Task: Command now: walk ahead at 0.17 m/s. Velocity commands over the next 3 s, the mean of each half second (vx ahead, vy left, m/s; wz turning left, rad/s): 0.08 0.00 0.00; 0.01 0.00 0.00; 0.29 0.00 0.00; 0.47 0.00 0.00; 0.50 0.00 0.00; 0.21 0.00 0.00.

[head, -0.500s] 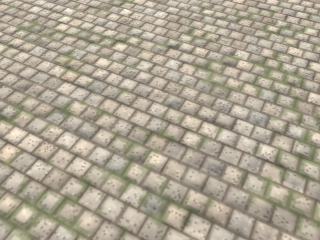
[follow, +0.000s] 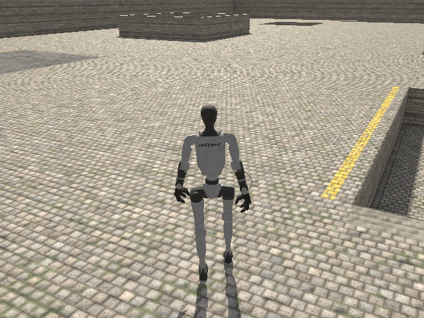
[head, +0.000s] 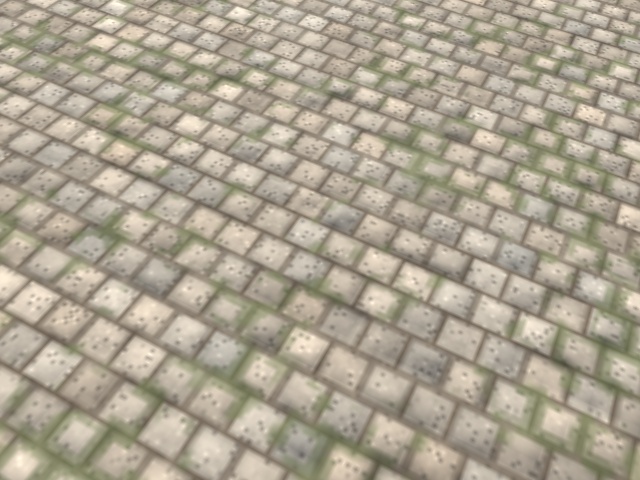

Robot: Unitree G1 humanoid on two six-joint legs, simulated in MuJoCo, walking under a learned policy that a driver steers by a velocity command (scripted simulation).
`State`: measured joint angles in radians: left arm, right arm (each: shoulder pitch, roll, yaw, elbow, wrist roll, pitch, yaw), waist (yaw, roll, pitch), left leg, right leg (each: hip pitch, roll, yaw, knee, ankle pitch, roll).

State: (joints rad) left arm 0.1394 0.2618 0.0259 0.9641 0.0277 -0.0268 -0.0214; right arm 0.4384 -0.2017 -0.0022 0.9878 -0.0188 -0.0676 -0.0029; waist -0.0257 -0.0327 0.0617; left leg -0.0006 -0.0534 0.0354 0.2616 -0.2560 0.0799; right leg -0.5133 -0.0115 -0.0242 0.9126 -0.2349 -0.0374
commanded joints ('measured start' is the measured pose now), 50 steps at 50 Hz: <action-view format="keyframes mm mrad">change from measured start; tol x16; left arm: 1 -60 4 -14 -55 -8 -1 5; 9 277 152 21 54 15 -37 48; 15 22 11 -23 21 -14 -6 59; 50 210 -49 -23 189 -20 16 65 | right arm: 1 28 -117 -9 -9 2 2 -15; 50 -33 -2 12 143 8 46 -44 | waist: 1 7 153 6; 7 89 126 -53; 10 62 -142 -335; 14 -7 -37 -34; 25 20 59 66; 50 32 44 9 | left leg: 1 -9 193 -44 28 944 59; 7 -50 211 -74 257 891 30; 8 -120 178 -63 367 701 0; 10 -281 -3 -43 781 -389 -32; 11 -304 20 -88 832 -410 -36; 23 -71 70 -39 202 8 -51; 27 -324 150 -161 31 -117 -35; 50 -189 150 -130 45 148 -20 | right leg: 1 13 37 -67 -167 79 16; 7 325 59 -44 -451 235 -57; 9 671 -251 245 -412 989 -154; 10 677 -394 417 -440 1066 -323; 13 317 -273 315 -646 404 -254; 23 91 -138 200 -730 -289 -71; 30 390 -62 115 -590 72 -31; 50 369 -73 104 -567 193 -16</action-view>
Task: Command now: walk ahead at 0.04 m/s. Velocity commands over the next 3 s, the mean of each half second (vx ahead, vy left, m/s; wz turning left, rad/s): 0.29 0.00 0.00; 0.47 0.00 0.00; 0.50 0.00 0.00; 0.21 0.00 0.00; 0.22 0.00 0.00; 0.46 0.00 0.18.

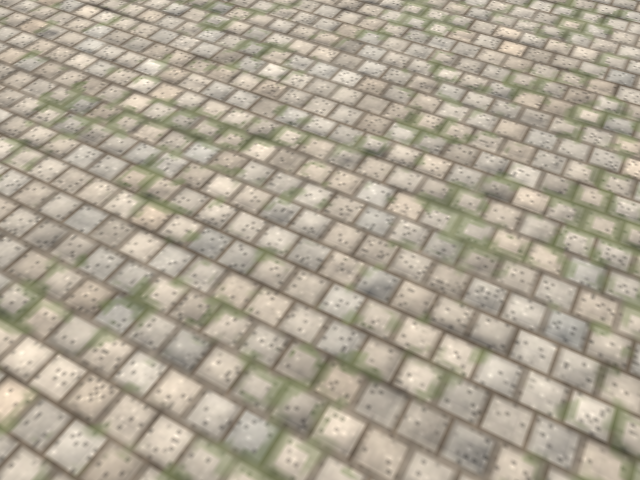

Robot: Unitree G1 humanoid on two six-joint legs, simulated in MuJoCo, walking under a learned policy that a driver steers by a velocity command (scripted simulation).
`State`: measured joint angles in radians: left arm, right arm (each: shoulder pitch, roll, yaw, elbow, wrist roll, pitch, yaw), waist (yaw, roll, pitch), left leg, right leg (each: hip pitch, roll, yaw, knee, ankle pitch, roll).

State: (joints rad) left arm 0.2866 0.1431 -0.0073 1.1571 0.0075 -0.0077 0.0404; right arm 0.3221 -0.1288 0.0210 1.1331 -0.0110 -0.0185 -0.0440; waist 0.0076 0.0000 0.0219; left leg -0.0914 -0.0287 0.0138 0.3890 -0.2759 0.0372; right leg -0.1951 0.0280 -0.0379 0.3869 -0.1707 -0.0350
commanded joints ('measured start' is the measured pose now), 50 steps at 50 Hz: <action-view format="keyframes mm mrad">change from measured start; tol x32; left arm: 1 70 64 9 0 1 -2 3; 50 125 59 62 -155 34 -51 -55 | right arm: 1 96 -72 -11 3 -2 -3 -3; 36 -383 -90 -61 -281 -7 -28 76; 42 169 -250 -132 -137 -42 -60 35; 50 6 -111 -83 -117 -5 -91 42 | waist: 1 -4 14 31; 15 35 93 135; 18 171 -311 -56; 50 30 18 18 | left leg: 1 -90 118 -108 -94 85 27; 6 -95 263 -359 -243 -553 172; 14 -32 271 -243 -190 -65 179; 20 -644 60 -39 839 -166 68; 36 -489 46 114 225 242 42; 41 -17 -26 107 95 164 142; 43 444 469 -672 -52 -58 357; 50 -94 243 -197 -237 237 193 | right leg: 1 56 -102 111 -41 62 -20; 10 -464 -77 6 412 -269 -43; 16 117 33 -91 113 -83 -44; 20 269 -397 617 -228 -492 -202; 40 303 -228 23 85 939 -115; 42 28 -149 -27 585 496 -92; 43 -335 56 -20 977 -350 -55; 50 -300 -115 68 776 -91 -43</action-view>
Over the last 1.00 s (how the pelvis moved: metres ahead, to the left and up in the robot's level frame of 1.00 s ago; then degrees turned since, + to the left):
0.14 0.02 0.00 0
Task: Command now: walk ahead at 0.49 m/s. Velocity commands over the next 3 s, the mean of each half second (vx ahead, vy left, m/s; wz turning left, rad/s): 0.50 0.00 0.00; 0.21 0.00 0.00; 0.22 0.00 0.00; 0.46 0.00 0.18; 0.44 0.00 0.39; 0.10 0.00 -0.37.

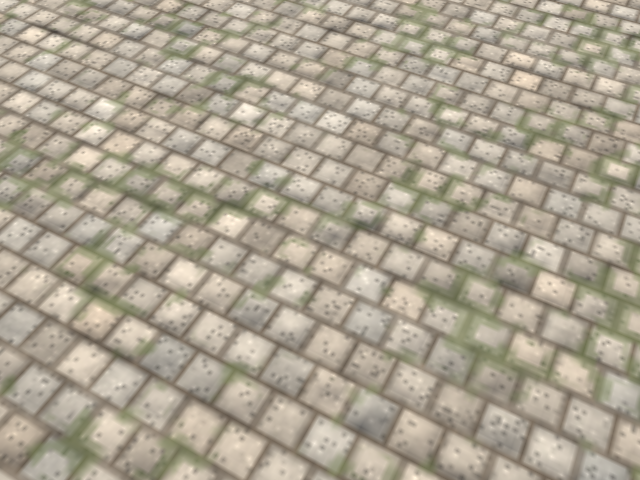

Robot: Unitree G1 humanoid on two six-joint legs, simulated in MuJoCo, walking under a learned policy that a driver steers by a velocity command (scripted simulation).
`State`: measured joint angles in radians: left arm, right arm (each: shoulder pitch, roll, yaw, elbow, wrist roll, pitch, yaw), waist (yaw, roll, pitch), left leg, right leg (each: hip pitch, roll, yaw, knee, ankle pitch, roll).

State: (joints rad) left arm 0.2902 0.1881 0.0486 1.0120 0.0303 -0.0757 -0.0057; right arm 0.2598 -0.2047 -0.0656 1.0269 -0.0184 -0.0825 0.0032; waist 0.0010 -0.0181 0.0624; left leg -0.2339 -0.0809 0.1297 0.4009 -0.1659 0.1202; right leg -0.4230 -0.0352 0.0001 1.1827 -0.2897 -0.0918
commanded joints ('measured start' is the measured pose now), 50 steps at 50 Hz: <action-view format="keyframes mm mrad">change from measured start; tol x32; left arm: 1 94 16 7 -22 12 25 -12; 14 -363 42 -6 -191 -9 20 -22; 21 210 263 76 -44 30 -8 6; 50 123 -6 -19 74 -5 83 36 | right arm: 1 89 -53 2 -4 4 -31 -6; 50 -32 -33 46 -27 -2 40 -53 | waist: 1 40 43 -11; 16 -33 94 40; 21 109 -204 -374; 50 42 109 -66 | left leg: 1 46 288 -285 -259 150 109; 18 360 286 -122 62 860 41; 20 -8 181 -48 579 403 -8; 21 -301 -1 -71 901 -376 -32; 22 -382 62 -192 951 -300 -15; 41 -116 87 -66 165 28 -50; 45 316 461 -412 60 1035 193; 50 -25 318 -309 -154 309 101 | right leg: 1 -97 -59 19 -49 45 22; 15 -203 -7 -92 -601 214 12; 19 312 59 -98 -731 175 -75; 21 774 -413 646 -860 87 -276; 26 286 -201 206 -995 322 -117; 37 328 -124 -38 -902 929 -70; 43 343 -112 -2 -642 709 -20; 46 144 65 -8 -289 -395 41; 50 182 22 28 -380 -241 78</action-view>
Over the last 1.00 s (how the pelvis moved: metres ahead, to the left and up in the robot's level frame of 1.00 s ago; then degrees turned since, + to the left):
0.43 -0.03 -0.01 0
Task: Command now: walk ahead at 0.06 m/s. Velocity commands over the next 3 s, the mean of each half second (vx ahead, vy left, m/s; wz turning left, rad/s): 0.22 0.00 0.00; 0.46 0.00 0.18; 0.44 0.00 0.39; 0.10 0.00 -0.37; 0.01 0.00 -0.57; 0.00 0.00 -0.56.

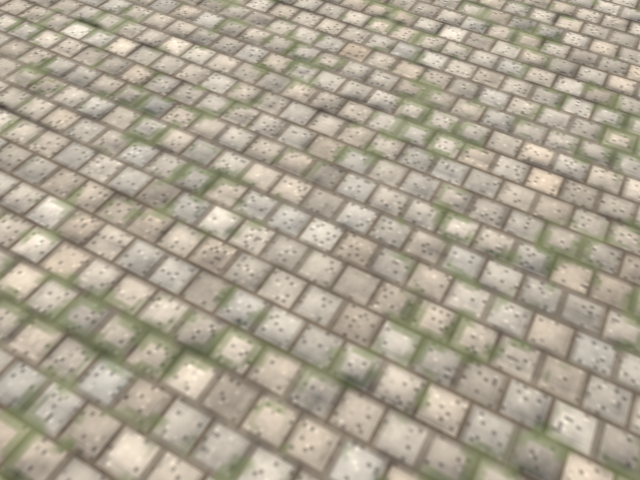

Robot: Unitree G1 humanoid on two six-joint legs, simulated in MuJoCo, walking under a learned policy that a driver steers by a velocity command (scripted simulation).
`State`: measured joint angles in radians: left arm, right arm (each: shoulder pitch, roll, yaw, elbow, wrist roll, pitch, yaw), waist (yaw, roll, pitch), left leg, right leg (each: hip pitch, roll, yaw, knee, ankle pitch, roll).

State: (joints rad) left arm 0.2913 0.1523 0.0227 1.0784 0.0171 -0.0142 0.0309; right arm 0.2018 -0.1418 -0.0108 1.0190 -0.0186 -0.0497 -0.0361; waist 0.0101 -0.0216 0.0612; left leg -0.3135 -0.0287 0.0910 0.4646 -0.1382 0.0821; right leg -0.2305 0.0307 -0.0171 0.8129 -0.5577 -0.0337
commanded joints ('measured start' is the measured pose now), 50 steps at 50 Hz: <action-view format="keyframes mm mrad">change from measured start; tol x32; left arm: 1 138 20 3 22 5 27 1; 50 -84 161 66 -214 12 -66 -31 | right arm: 1 24 -100 -9 -16 -4 9 -13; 50 207 -134 -58 -74 11 -24 40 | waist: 1 35 118 -72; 50 21 -25 -107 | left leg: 1 53 243 -248 -219 240 118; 9 -97 124 -209 -271 -587 -6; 15 -229 25 -62 324 -218 -32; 22 165 -19 28 -38 -157 -17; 26 429 427 -676 -338 -572 158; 41 274 231 -222 -292 356 118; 45 255 174 -183 67 597 60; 47 -210 -24 -74 684 -275 4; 50 -309 86 -147 804 -189 30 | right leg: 1 14 -35 29 -66 53 27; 6 141 -35 -5 -343 300 21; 14 40 -327 429 -766 -139 -163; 22 -71 -213 210 -557 95 -141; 26 -557 -62 11 246 51 -76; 42 -285 -56 -50 -216 485 -10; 45 80 0 -67 -332 440 -49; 47 587 -464 521 -434 175 -169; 50 201 -399 426 -622 59 -149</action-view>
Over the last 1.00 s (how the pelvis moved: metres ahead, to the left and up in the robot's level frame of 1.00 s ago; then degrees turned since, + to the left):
0.46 -0.03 0.00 0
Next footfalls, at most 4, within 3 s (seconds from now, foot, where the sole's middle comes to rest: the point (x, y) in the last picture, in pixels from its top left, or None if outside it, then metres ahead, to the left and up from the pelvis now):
0.14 right None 0.03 -0.13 -0.77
0.46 left None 0.11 0.10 -0.77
0.92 right None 0.44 -0.09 -0.77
1.46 left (241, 402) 0.64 0.19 -0.77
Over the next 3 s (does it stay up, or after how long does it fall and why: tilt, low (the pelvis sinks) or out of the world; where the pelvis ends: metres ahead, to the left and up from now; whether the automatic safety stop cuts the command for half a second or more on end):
stays up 0.59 0.06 0.00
